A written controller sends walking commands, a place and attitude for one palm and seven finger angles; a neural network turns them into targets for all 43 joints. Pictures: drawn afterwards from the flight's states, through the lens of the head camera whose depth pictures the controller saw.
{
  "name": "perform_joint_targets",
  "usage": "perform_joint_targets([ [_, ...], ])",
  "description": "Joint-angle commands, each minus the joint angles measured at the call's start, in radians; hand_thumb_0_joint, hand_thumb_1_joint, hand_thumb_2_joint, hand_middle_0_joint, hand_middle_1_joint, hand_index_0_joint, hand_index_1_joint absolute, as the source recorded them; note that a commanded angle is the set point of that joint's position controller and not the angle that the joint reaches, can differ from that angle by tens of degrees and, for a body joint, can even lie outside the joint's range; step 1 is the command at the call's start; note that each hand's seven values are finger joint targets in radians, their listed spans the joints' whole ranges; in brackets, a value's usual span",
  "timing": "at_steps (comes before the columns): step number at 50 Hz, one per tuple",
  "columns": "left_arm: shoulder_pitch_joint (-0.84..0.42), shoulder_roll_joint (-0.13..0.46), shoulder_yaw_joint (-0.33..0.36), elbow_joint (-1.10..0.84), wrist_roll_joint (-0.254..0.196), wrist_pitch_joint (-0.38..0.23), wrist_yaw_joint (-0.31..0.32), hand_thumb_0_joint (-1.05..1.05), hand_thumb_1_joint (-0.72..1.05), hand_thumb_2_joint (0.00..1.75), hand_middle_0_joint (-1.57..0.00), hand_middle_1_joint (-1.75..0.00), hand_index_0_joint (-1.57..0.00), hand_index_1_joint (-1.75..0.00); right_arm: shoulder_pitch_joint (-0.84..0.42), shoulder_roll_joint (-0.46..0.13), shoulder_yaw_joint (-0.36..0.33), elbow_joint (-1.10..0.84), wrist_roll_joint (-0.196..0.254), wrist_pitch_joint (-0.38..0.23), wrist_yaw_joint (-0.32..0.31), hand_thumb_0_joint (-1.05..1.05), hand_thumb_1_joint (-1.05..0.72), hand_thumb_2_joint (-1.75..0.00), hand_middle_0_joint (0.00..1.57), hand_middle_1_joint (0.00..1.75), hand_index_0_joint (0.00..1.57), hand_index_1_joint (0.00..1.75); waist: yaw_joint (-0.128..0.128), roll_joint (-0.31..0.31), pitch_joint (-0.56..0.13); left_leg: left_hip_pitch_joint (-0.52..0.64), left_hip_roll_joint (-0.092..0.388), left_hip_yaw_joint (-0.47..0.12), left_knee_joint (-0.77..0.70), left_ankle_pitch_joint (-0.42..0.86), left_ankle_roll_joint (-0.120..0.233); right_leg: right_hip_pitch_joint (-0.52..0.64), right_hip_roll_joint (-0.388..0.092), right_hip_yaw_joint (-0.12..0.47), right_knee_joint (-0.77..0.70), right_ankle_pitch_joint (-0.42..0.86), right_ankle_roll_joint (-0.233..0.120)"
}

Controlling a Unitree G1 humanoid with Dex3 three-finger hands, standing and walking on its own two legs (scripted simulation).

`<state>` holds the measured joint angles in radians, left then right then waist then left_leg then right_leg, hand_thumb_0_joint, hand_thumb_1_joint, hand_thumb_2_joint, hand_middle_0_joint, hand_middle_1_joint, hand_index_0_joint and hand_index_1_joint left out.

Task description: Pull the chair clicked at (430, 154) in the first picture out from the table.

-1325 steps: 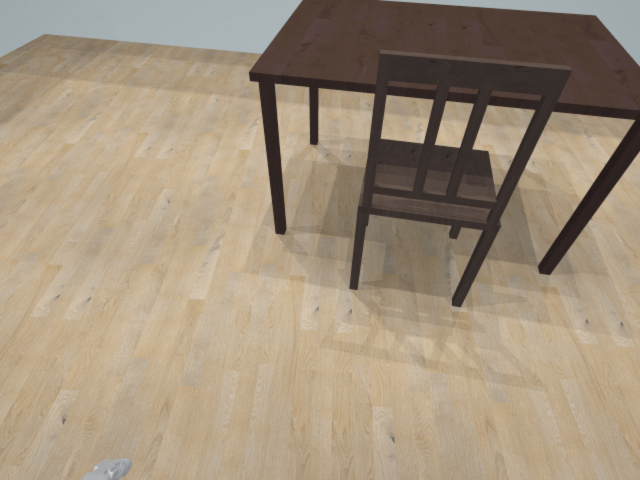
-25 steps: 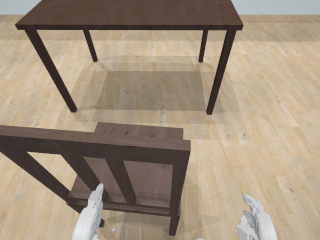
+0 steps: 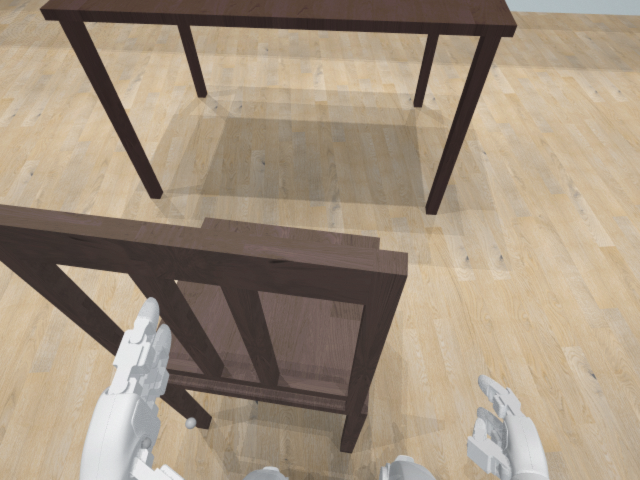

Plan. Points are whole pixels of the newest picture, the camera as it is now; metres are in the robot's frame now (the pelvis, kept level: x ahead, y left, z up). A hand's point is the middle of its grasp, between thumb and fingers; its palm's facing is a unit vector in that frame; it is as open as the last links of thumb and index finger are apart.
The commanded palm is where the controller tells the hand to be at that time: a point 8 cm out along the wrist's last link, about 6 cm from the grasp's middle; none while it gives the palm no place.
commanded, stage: draw the hand back to the body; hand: left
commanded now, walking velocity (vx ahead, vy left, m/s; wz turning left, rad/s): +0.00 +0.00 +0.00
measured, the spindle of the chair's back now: (188, 331) +0.30 +0.20 -0.01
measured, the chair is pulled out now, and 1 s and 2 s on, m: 0.61 0.61 0.61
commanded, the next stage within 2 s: step back with the hand held close in 1.28 s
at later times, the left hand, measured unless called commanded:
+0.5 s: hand (67, 393) +0.18 +0.22 +0.15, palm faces +0.32 -0.86 -0.41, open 15.0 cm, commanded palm +0.14 +0.26 +0.18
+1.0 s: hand out of the picture +0.22 +0.27 +0.25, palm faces +0.52 -0.72 -0.46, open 8.3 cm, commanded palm +0.17 +0.30 +0.26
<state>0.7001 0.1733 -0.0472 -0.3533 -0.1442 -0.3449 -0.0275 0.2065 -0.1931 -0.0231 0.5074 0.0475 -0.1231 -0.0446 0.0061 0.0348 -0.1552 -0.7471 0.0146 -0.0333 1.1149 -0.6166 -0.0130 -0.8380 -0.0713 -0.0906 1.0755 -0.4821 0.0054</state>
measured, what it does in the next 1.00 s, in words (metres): rises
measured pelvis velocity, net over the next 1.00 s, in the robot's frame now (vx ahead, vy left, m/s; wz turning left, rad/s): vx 0.03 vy -0.01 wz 0.01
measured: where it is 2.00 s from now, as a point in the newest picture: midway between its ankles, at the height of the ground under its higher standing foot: outside the picture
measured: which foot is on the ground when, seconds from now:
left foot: down 0.00-1.00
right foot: down 0.00-1.00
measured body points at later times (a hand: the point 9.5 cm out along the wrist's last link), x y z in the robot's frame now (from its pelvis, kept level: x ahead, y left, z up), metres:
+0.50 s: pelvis +0.02 +0.00 +0.06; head +0.01 -0.03 +0.51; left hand +0.16 +0.26 +0.17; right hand +0.21 -0.23 -0.02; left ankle -0.04 +0.12 -0.66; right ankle +0.02 -0.13 -0.66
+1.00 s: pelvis +0.03 -0.01 +0.08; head +0.03 -0.04 +0.52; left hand +0.19 +0.30 +0.27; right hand +0.22 -0.23 -0.02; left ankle -0.04 +0.12 -0.66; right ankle +0.02 -0.13 -0.66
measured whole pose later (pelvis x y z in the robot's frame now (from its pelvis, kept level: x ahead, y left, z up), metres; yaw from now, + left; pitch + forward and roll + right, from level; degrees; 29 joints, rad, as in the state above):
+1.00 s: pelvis +0.03 -0.01 +0.08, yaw +0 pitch -2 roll -1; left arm 0.46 0.37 0.36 -0.39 -0.07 -0.05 0.19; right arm 0.17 -0.24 -0.01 0.68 0.03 -0.11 -0.08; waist 0.06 0.11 0.01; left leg -0.07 0.03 -0.03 0.47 -0.37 -0.02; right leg -0.17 -0.04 -0.11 0.48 -0.28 0.00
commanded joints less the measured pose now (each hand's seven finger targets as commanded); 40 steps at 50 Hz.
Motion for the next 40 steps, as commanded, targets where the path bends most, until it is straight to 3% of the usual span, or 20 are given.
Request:
perform_joint_targets([
  [1, 0.087, 0.121, 0.109, -0.284, -0.041, -0.064, -0.052, 0.0, -0.55, 0.2, 0.0, 0.0, 0.0, 0.0, -0.084, -0.12, -0.053, -0.196, 0.018, -0.043, -0.015, 0.0, -0.9, -0.9, 0.2, 0.3, 0.2, 0.3, 0.002, 0.015, -0.174, 0.046, -0.01, 0.009, -0.21, 0.362, 0.01, 0.292, 0.016, 0.024, -0.169, 0.246, -0.025],
  [2, 0.082, 0.127, 0.125, -0.308, -0.057, -0.043, -0.053, 0.0, -0.55, 0.2, 0.0, 0.0, 0.0, 0.0, -0.085, -0.118, -0.052, -0.199, 0.021, -0.038, -0.021, 0.0, -0.9, -0.9, 0.2, 0.3, 0.2, 0.3, 0.0, 0.023, -0.184, 0.058, -0.011, 0.008, -0.216, 0.368, 0.011, 0.312, 0.014, 0.025, -0.18, 0.258, -0.023],
  [5, 0.062, 0.135, 0.182, -0.304, -0.096, 0.009, -0.049, 0.0, -0.55, 0.2, 0.0, 0.0, 0.0, 0.0, -0.085, -0.117, -0.047, -0.187, 0.028, -0.031, -0.042, 0.0, -0.9, -0.9, 0.2, 0.3, 0.2, 0.3, -0.01, -0.041, -0.157, 0.071, -0.009, -0.001, -0.24, 0.366, 0.014, 0.338, 0.019, 0.014, -0.22, 0.265, -0.017],
  [6, 0.05, 0.115, 0.169, -0.305, -0.106, 0.016, -0.052, 0.0, -0.51, 0.22, -0.01, -0.01, -0.01, -0.01, -0.081, -0.117, -0.043, -0.184, 0.029, -0.034, -0.046, 0.0, -0.9, -0.9, 0.2, 0.3, 0.2, 0.3, -0.02, -0.058, -0.128, 0.077, -0.009, -0.003, -0.25, 0.356, 0.014, 0.334, 0.019, 0.01, -0.234, 0.26, -0.012],
  [10, 0.03, 0.151, 0.222, -0.266, -0.125, 0.048, -0.075, 0.0, -0.37, 0.29, -0.02, -0.04, -0.02, -0.04, -0.082, -0.128, -0.039, -0.163, 0.03, -0.052, -0.06, 0.0, -0.9, -0.9, 0.2, 0.3, 0.2, 0.3, -0.02, -0.087, -0.089, 0.103, -0.006, -0.009, -0.284, 0.346, 0.018, 0.358, 0.016, 0.011, -0.284, 0.24, -0.008],
  [11, 0.073, 0.341, 0.291, -0.264, 0.048, 0.153, 0.064, 0.0, -0.33, 0.31, -0.03, -0.05, -0.03, -0.05, -0.057, -0.12, -0.039, -0.173, 0.01, -0.021, -0.076, 0.0, -0.9, -0.9, 0.2, 0.3, 0.2, 0.3, 0.058, -0.015, -0.145, 0.163, 0.035, -0.001, -0.347, 0.38, 0.014, 0.467, -0.021, 0.041, -0.314, 0.258, -0.035],
  [12, 0.081, 0.229, 0.22, -0.328, 0.062, 0.201, 0.111, 0.0, -0.3, 0.32, -0.04, -0.05, -0.04, -0.05, -0.047, -0.105, -0.023, -0.196, 0.005, -0.017, -0.078, 0.0, -0.9, -0.9, 0.2, 0.3, 0.2, 0.3, 0.024, -0.003, -0.099, 0.187, 0.026, 0.001, -0.367, 0.405, 0.012, 0.479, -0.027, 0.016, -0.332, 0.302, -0.032],
  [14, 0.083, 0.189, 0.194, -0.299, 0.076, 0.253, 0.152, 0.0, -0.22, 0.36, -0.04, -0.07, -0.04, -0.07, -0.06, -0.105, -0.018, -0.172, 0.004, -0.006, -0.077, 0.0, -0.9, -0.9, 0.2, 0.3, 0.2, 0.3, 0.021, 0.018, -0.037, 0.219, 0.032, -0.003, -0.396, 0.426, 0.009, 0.494, -0.026, 0.006, -0.355, 0.32, -0.032],
  [16, 0.053, 0.223, 0.219, -0.306, 0.086, 0.284, 0.179, 0.0, -0.15, 0.39, -0.05, -0.08, -0.05, -0.08, -0.075, -0.107, -0.012, -0.156, 0.003, 0.001, -0.082, 0.0, -0.9, -0.9, 0.2, 0.3, 0.2, 0.3, 0.022, 0.006, -0.006, 0.264, 0.034, -0.001, -0.424, 0.445, 0.012, 0.528, -0.023, 0.005, -0.397, 0.349, -0.032],
  [20, -0.061, 0.292, 0.277, -0.335, 0.093, 0.297, 0.219, 0.0, -0.01, 0.46, -0.07, -0.11, -0.07, -0.11, -0.093, -0.118, 0.003, -0.132, -0.002, -0.016, -0.089, 0.0, -0.9, -0.9, 0.2, 0.3, 0.2, 0.3, 0.025, 0.03, 0.046, 0.334, 0.032, -0.009, -0.504, 0.426, 0.012, 0.583, -0.02, 0.002, -0.476, 0.318, -0.034],
  [26, -0.148, 0.298, 0.322, -0.275, 0.095, 0.29, 0.235, 0.0, 0.21, 0.57, -0.1, -0.16, -0.1, -0.16, -0.11, -0.127, 0.01, -0.08, -0.01, -0.042, -0.083, 0.0, -0.9, -0.9, 0.2, 0.3, 0.2, 0.3, 0.029, 0.035, 0.121, 0.432, 0.033, -0.007, -0.595, 0.419, 0.013, 0.62, -0.015, 0.006, -0.563, 0.302, -0.031],
  [29, -0.161, 0.307, 0.351, -0.268, 0.095, 0.279, 0.236, 0.0, 0.32, 0.62, -0.12, -0.18, -0.12, -0.18, -0.124, -0.131, 0.007, -0.064, -0.016, -0.053, -0.075, 0.0, -0.9, -0.9, 0.2, 0.3, 0.2, 0.3, 0.039, 0.02, 0.109, 0.472, 0.036, -0.008, -0.629, 0.455, 0.017, 0.659, -0.014, 0.004, -0.579, 0.337, -0.029],
  [30, -0.165, 0.315, 0.367, -0.254, 0.094, 0.281, 0.235, 0.0, 0.36, 0.64, -0.13, -0.19, -0.13, -0.19, -0.135, -0.132, 0.005, -0.055, -0.016, -0.055, -0.072, 0.0, -0.9, -0.9, 0.2, 0.3, 0.2, 0.3, 0.043, 0.042, 0.118, 0.471, 0.035, -0.008, -0.638, 0.469, 0.015, 0.678, -0.013, 0.009, -0.59, 0.354, -0.033],
  [33, -0.182, 0.33, 0.404, -0.258, 0.092, 0.268, 0.234, 0.0, 0.47, 0.69, -0.14, -0.21, -0.14, -0.21, -0.137, -0.132, 0.001, -0.042, -0.02, -0.055, -0.065, 0.0, -0.9, -0.9, 0.2, 0.3, 0.2, 0.3, 0.046, 0.001, 0.095, 0.514, 0.038, -0.001, -0.655, 0.512, 0.019, 0.709, -0.014, 0.01, -0.602, 0.405, -0.028],
  [35, -0.198, 0.36, 0.445, -0.263, 0.091, 0.264, 0.233, 0.0, 0.54, 0.73, -0.15, -0.22, -0.15, -0.22, -0.145, -0.132, -0.003, -0.032, -0.02, -0.055, -0.063, 0.0, -0.9, -0.9, 0.2, 0.3, 0.2, 0.3, 0.051, 0.028, 0.084, 0.528, 0.038, 0.003, -0.664, 0.547, 0.018, 0.739, -0.014, 0.015, -0.615, 0.445, -0.031],
  [39, -0.232, 0.369, 0.481, -0.262, 0.085, 0.251, 0.23, 0.0, 0.68, 0.8, -0.17, -0.26, -0.17, -0.26, -0.147, -0.131, -0.005, -0.018, -0.021, -0.052, -0.057, 0.0, -0.9, -0.9, 0.2, 0.3, 0.2, 0.3, 0.051, 0.017, 0.087, 0.564, 0.042, 0.013, -0.676, 0.59, 0.02, 0.754, -0.015, 0.018, -0.628, 0.497, -0.027],
  [40, -0.252, 0.389, 0.507, -0.265, 0.087, 0.25, 0.231, 0.0, 0.72, 0.81, -0.18, -0.26, -0.18, -0.26, -0.149, -0.134, -0.006, -0.011, -0.021, -0.052, -0.057, 0.0, -0.9, -0.9, 0.2, 0.3, 0.2, 0.3, 0.051, 0.046, 0.078, 0.569, 0.039, 0.015, -0.677, 0.6, 0.019, 0.77, -0.015, 0.02, -0.636, 0.512, -0.029],
])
